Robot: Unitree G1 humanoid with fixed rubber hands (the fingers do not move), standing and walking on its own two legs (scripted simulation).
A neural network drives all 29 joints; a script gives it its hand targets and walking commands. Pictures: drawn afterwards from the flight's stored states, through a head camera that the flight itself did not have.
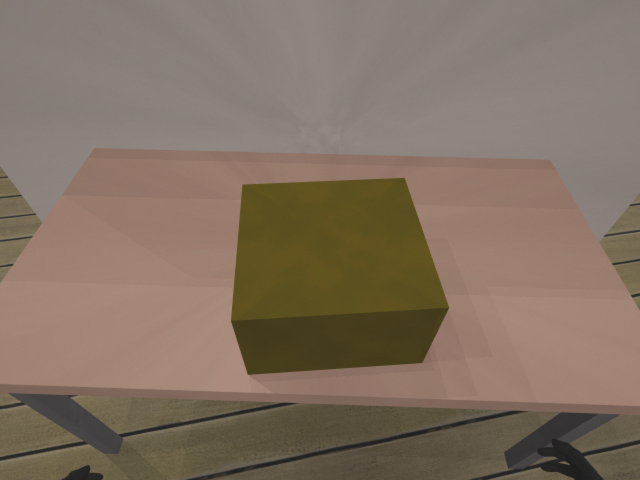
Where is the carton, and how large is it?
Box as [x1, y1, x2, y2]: [231, 178, 448, 374]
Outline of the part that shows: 404,178 242,185 231,322 248,374 422,362 448,306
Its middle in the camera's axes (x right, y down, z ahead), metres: +0.02 +0.05 +0.67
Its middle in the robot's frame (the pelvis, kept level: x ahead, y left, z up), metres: +0.46 -0.01 -0.07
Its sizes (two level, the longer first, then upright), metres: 0.291 0.273 0.174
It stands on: a table, 0.58 m high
